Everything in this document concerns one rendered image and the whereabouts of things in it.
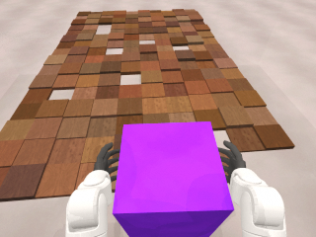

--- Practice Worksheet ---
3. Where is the robot left forearm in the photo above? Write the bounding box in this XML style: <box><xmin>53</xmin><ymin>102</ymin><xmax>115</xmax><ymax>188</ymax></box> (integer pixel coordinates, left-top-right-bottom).
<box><xmin>65</xmin><ymin>170</ymin><xmax>113</xmax><ymax>237</ymax></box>

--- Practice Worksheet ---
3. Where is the carton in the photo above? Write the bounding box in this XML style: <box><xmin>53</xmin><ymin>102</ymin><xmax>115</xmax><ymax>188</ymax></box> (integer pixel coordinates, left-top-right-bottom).
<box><xmin>113</xmin><ymin>121</ymin><xmax>234</xmax><ymax>237</ymax></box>

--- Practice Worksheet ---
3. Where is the robot right forearm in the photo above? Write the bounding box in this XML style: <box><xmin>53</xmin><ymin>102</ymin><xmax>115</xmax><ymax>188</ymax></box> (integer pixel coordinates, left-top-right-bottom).
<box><xmin>230</xmin><ymin>168</ymin><xmax>287</xmax><ymax>237</ymax></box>

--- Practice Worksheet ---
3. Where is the robot right hand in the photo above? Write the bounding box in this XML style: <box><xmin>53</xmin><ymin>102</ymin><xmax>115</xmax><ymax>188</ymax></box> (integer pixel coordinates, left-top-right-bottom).
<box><xmin>217</xmin><ymin>140</ymin><xmax>246</xmax><ymax>185</ymax></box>

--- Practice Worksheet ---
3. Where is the robot left hand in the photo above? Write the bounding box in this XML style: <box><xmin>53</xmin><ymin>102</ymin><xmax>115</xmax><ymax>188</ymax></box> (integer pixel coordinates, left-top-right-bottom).
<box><xmin>93</xmin><ymin>142</ymin><xmax>120</xmax><ymax>182</ymax></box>

